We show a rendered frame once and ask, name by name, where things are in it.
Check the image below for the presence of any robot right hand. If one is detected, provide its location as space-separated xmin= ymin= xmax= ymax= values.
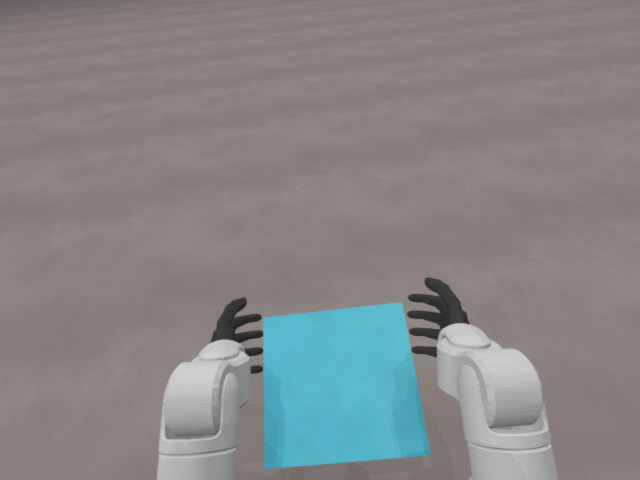
xmin=407 ymin=277 xmax=470 ymax=357

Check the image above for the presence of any robot right forearm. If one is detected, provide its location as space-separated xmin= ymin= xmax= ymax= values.
xmin=437 ymin=323 xmax=558 ymax=480

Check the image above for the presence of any robot left hand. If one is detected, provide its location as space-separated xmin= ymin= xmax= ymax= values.
xmin=210 ymin=297 xmax=263 ymax=374

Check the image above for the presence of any carton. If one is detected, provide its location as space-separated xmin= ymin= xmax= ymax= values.
xmin=263 ymin=302 xmax=431 ymax=469

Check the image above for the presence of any robot left forearm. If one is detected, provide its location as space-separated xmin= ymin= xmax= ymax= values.
xmin=157 ymin=339 xmax=252 ymax=480

